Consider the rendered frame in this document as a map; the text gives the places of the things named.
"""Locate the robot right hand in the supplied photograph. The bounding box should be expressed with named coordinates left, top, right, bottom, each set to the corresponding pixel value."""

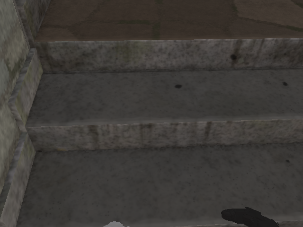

left=221, top=207, right=279, bottom=227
